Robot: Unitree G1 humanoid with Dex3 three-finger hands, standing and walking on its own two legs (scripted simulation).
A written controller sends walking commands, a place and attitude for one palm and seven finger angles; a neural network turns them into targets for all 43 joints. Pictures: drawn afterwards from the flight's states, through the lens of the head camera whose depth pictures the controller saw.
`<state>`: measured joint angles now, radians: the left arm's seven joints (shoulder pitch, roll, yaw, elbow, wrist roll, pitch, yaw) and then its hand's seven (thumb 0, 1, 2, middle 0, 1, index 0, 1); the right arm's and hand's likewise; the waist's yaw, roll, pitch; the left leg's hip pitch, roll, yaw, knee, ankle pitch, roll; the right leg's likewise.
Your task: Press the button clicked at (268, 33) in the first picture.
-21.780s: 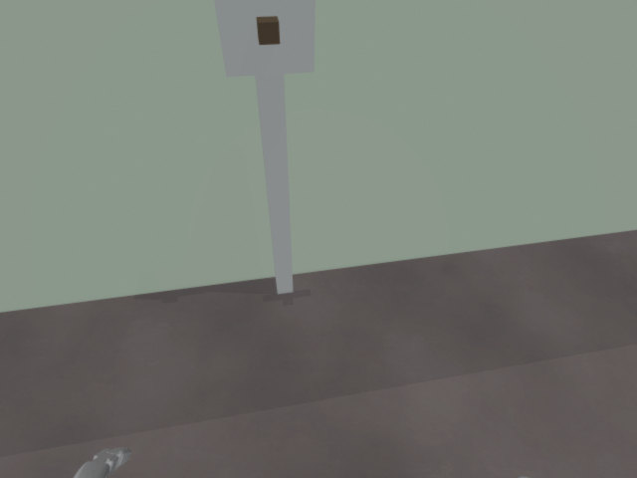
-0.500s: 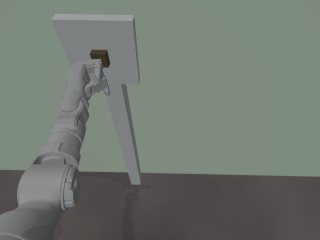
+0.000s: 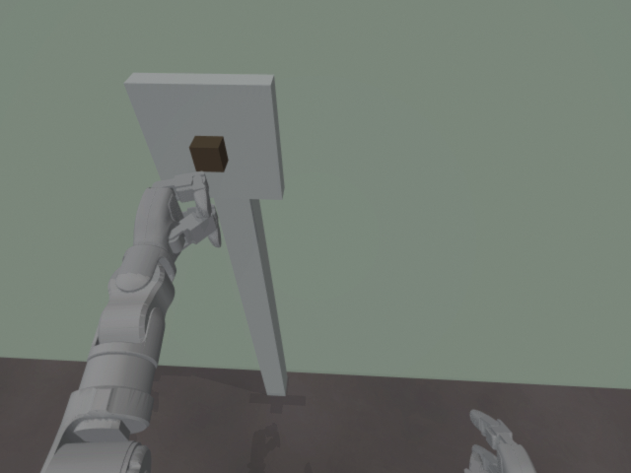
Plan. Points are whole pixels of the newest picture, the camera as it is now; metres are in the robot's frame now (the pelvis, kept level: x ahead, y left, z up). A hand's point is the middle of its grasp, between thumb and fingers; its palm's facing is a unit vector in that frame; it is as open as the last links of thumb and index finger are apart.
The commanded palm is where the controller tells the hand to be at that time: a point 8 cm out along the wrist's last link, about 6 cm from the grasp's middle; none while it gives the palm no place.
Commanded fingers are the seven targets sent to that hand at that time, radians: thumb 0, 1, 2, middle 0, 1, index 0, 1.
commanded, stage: pull the fist back off the button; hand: left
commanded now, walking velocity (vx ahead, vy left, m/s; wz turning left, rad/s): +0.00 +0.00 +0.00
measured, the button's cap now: (210, 152) +0.47 +0.18 +0.19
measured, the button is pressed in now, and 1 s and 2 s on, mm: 0 0 0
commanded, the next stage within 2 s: draw the hand back to the body in 0.22 s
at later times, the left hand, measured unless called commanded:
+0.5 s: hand (205, 240) +0.33 +0.15 +0.16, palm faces +0.03 -1.00 -0.01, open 3.1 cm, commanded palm +0.28 +0.21 +0.16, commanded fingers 0.00 0.90 0.90 -1.30 -1.50 -1.30 -1.50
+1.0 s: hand (130, 325) +0.22 +0.20 +0.16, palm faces +0.24 -0.95 -0.20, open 3.1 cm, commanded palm +0.18 +0.24 +0.17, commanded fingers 0.00 0.90 0.90 -1.30 -1.50 -1.30 -1.50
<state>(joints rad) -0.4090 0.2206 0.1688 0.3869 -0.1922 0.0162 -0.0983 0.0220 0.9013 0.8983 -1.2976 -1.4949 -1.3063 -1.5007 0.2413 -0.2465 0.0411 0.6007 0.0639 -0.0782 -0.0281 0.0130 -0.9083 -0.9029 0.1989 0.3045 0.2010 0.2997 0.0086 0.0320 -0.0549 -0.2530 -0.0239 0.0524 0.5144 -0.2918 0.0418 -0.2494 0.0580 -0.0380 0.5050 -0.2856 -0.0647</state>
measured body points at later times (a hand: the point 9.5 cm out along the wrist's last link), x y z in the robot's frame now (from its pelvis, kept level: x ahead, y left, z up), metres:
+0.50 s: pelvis -0.01 -0.01 +0.00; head -0.03 -0.03 +0.45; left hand +0.32 +0.20 +0.16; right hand +0.17 -0.23 -0.09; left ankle -0.01 +0.09 -0.74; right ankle -0.01 -0.08 -0.74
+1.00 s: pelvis -0.03 -0.01 +0.01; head -0.05 -0.02 +0.46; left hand +0.20 +0.25 +0.17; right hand +0.18 -0.21 -0.06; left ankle -0.01 +0.09 -0.74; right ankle -0.01 -0.08 -0.74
